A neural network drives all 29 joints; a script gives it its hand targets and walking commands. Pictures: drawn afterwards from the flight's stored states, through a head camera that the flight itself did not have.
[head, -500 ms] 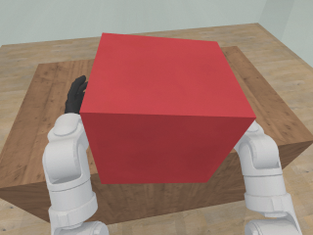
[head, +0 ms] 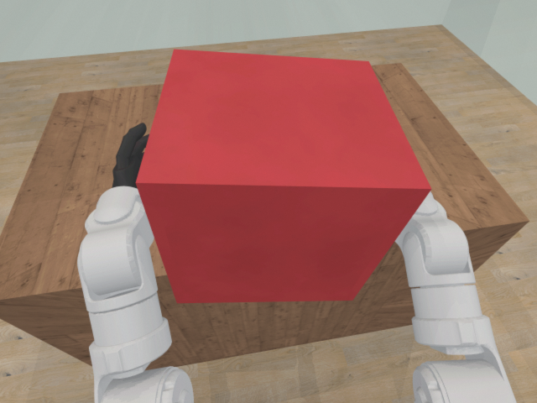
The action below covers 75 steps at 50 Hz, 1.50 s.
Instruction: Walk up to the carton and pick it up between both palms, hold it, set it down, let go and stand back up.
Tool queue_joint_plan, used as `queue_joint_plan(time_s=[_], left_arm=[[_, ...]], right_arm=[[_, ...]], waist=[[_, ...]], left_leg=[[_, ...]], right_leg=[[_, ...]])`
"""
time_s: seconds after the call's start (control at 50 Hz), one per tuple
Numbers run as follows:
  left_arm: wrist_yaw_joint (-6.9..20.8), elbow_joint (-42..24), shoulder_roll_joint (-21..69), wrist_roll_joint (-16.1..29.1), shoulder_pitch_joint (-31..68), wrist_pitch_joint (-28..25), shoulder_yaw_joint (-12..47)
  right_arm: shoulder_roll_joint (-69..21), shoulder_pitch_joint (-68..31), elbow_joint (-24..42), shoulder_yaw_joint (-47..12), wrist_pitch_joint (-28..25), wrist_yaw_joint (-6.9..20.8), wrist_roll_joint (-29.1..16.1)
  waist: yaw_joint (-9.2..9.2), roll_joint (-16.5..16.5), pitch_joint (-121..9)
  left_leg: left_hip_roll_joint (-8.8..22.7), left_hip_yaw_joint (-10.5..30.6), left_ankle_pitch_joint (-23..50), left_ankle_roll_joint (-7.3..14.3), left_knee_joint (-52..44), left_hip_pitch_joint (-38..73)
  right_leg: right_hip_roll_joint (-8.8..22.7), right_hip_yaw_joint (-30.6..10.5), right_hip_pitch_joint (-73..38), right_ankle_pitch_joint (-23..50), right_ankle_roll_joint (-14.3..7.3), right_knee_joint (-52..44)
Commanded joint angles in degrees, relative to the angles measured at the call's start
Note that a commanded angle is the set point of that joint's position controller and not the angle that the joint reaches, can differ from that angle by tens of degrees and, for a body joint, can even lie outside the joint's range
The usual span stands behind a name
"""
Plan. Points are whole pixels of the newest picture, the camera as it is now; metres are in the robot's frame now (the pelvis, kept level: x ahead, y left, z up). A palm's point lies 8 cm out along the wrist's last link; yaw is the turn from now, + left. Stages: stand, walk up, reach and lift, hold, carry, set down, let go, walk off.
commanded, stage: reach and lift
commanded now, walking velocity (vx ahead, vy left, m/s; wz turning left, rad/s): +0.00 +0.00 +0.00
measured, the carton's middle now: (270, 185) +0.37 -0.01 +0.15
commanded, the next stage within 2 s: hold in 0.20 s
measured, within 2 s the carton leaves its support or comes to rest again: neither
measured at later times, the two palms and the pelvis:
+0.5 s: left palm (122, 185) +0.36 +0.18 +0.16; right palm (376, 172) +0.38 -0.16 +0.14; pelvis +0.00 +0.01 +0.00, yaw +1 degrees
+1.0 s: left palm (131, 185) +0.36 +0.16 +0.17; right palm (388, 189) +0.36 -0.18 +0.13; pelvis +0.04 +0.01 +0.00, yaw +1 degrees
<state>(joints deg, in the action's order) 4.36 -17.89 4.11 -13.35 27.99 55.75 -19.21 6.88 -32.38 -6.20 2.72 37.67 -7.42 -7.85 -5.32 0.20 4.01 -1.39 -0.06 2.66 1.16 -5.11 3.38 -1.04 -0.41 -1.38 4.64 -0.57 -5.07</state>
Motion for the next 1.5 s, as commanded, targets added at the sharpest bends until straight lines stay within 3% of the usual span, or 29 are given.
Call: queue_joint_plan(time_s=[0.0, 0.14, 0.22, 0.34, 0.48, 0.62, 0.74, 0.86, 0.98, 1.04, 1.12, 1.2, 1.3, 1.36, 1.48], left_arm=[[7.75, -6.59, 16.45, 10.00, 39.02, -4.54, 25.83], [7.64, 2.92, 15.13, 9.41, 44.12, -8.83, 22.90], [7.37, 6.17, 15.75, 9.53, 45.84, -11.52, 22.08], [6.32, 4.68, 17.95, 11.23, 46.86, -14.00, 24.41], [5.22, -1.17, 19.69, 12.69, 43.99, -13.10, 28.10], [5.21, -12.88, 20.55, 14.52, 37.07, -7.99, 32.95], [6.79, -19.08, 17.76, 14.20, 27.99, -0.69, 33.70], [8.30, -22.16, 15.51, 13.61, 21.93, 3.99, 32.29], [8.02, -26.85, 16.74, 15.43, 19.24, 3.80, 33.51], [7.58, -27.36, 16.69, 15.71, 19.31, 2.61, 33.46], [7.78, -23.60, 15.20, 14.41, 21.60, 0.66, 31.25], [8.69, -16.13, 13.27, 11.95, 26.02, -1.30, 27.85], [9.20, -4.93, 11.63, 9.07, 34.57, -4.42, 23.88], [8.70, -1.63, 12.38, 8.79, 39.49, -6.79, 23.44], [6.84, 0.03, 15.57, 10.70, 47.20, -11.08, 26.18]], right_arm=[[-23.02, -44.24, 21.75, -20.30, -6.48, 5.10, -6.79], [-22.97, -46.57, 13.38, -15.31, -7.31, 5.49, -3.07], [-23.75, -47.35, 10.61, -14.42, -8.20, 5.67, -1.75], [-25.41, -48.10, 11.95, -16.77, -9.00, 5.87, -2.53], [-25.36, -45.13, 15.49, -19.77, -8.73, 6.26, -4.61], [-24.77, -39.97, 24.95, -24.04, -6.97, 5.03, -9.21], [-20.94, -31.24, 28.96, -22.29, -4.01, 3.31, -10.12], [-17.80, -27.00, 32.78, -21.27, -2.32, 2.31, -10.59], [-18.78, -28.04, 42.62, -25.08, -2.80, 2.60, -11.83], [-19.22, -28.97, 45.57, -26.54, -3.24, 3.09, -11.52], [-19.53, -30.49, 43.57, -26.98, -3.52, 3.78, -10.00], [-19.49, -32.43, 35.01, -24.72, -3.47, 4.37, -8.09], [-19.56, -37.15, 20.57, -18.23, -4.16, 5.35, -5.27], [-20.41, -40.30, 15.22, -15.57, -5.48, 5.92, -4.10], [-22.89, -46.72, 12.25, -14.31, -7.85, 6.59, -2.93]], waist=[[1.52, 0.57, -39.30], [2.12, -0.18, -32.77], [2.49, -0.79, -34.84], [2.61, -0.45, -42.71], [1.74, 0.07, -47.34], [-0.26, 1.29, -47.78], [-2.40, 3.65, -38.14], [-2.47, 4.19, -32.52], [-1.25, 0.19, -37.87], [-0.47, -2.50, -40.75], [0.58, -5.39, -40.56], [1.73, -4.24, -34.36], [2.77, -0.08, -26.40], [2.90, 1.87, -28.17], [2.47, 3.65, -37.97]], left_leg=[[0.44, -1.07, 10.82, -1.06, -0.58, -3.59], [1.19, -1.59, -6.01, 0.82, -1.86, -9.83], [1.17, -1.63, -6.99, 1.28, -1.22, -10.15], [1.17, -1.04, -0.29, 0.45, 0.50, -6.94], [0.95, -0.36, 11.86, -1.88, 3.84, -1.14], [0.24, 0.48, 31.32, -4.91, 8.79, 5.79], [0.08, 0.65, 41.52, -6.51, 11.45, 9.85], [0.29, 0.43, 46.14, -6.21, 11.57, 11.96], [0.90, 0.76, 47.60, -4.09, 9.72, 12.59], [0.94, 0.70, 43.53, -2.86, 7.81, 11.24], [0.47, -0.03, 29.22, -1.12, 3.20, 4.89], [0.71, -0.99, 12.29, -0.20, -1.21, -2.61], [1.49, -2.17, -6.33, 0.51, -3.79, -9.93], [1.37, -2.56, -9.61, 0.61, -2.98, -10.73], [1.06, -2.00, -7.56, 0.01, 0.40, -8.57]], right_leg=[[0.92, -1.27, -27.10, 15.41, 4.67, 8.17], [1.64, -0.61, -19.31, -3.36, 4.23, 6.52], [1.61, -0.42, -17.16, -5.66, 3.94, 6.72], [1.12, -0.28, -15.89, -1.05, 3.14, 7.60], [0.15, 0.27, -14.67, 6.96, 2.51, 8.30], [-0.82, 0.43, -17.69, 21.77, 2.85, 9.75], [-1.01, 0.70, -17.32, 26.62, 3.62, 8.66], [-0.96, 0.68, -18.17, 28.92, 4.36, 7.50], [-0.60, 0.21, -22.45, 33.58, 4.97, 9.17], [-0.30, -0.14, -24.90, 34.43, 5.20, 9.96], [0.37, -0.62, -29.37, 32.38, 5.82, 10.83], [0.81, -0.85, -29.74, 19.73, 5.89, 9.55], [1.33, -0.54, -23.00, -1.76, 5.05, 6.99], [1.38, -0.17, -19.64, -6.22, 4.44, 7.19], [0.96, 0.44, -13.66, -7.29, 2.99, 8.43]])
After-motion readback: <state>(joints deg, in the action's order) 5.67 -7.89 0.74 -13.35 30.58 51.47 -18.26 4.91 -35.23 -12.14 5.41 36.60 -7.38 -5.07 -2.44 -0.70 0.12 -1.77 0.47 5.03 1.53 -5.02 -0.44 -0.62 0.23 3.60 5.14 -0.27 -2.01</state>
